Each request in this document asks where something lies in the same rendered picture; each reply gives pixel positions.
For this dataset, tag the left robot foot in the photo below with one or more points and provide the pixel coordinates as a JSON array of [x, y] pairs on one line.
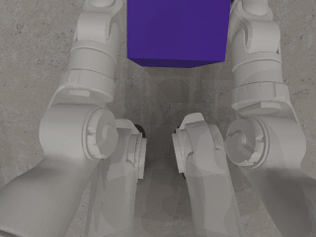
[[140, 129]]

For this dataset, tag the robot right upper arm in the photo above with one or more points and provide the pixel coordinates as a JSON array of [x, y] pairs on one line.
[[269, 151]]

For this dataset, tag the robot left upper arm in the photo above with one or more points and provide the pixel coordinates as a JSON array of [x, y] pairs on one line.
[[43, 201]]

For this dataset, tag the carton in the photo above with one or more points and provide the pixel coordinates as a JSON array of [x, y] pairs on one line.
[[177, 33]]

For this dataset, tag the robot left shin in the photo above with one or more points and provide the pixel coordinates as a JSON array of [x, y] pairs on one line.
[[126, 123]]

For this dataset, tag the robot left forearm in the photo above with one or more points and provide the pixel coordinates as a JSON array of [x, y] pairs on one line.
[[89, 78]]

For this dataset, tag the robot right forearm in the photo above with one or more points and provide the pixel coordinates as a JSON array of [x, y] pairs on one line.
[[256, 62]]

